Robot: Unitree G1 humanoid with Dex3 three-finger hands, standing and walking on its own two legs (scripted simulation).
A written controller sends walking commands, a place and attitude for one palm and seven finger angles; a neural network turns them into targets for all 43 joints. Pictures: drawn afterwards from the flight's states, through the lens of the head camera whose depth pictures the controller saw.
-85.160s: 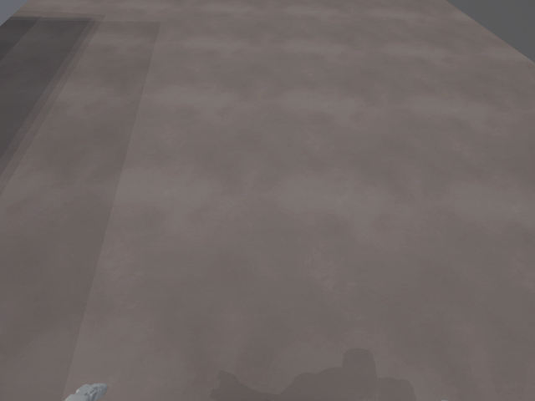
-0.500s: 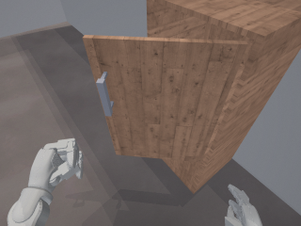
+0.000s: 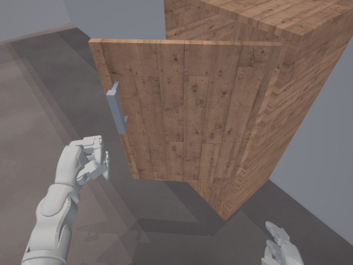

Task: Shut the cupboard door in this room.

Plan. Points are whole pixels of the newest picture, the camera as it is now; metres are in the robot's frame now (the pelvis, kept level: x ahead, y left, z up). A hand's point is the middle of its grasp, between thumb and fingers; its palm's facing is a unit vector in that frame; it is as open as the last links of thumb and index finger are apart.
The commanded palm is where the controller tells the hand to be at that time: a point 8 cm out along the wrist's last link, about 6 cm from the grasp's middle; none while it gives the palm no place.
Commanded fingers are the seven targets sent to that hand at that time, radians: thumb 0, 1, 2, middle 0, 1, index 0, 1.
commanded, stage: bring the fist close to the handle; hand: left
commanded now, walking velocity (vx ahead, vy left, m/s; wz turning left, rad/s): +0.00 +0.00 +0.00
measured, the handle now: (119, 108) +0.48 +0.19 +0.10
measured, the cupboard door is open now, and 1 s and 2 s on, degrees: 46 46 34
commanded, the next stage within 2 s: push the door shut along its arc in 1.00 s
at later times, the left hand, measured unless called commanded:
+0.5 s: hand (123, 139) +0.37 +0.15 +0.10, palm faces -0.03 -1.00 -0.02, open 3.1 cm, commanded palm +0.35 +0.20 +0.10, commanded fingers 0.00 0.90 0.90 -1.30 -1.50 -1.30 -1.50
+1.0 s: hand (127, 137) +0.38 +0.14 +0.10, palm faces -0.02 -1.00 -0.02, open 3.1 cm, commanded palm +0.35 +0.20 +0.10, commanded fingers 0.00 0.90 0.90 -1.30 -1.50 -1.30 -1.50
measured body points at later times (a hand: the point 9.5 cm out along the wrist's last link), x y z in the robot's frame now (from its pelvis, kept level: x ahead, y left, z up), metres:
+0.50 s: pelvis +0.01 +0.00 +0.00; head +0.04 -0.01 +0.45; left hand +0.36 +0.20 +0.10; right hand +0.16 -0.24 -0.09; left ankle +0.04 +0.11 -0.71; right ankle +0.00 -0.11 -0.71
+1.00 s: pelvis +0.01 +0.00 +0.00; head +0.04 -0.01 +0.45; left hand +0.37 +0.20 +0.10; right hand +0.14 -0.26 -0.10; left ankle +0.04 +0.11 -0.71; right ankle +0.00 -0.11 -0.71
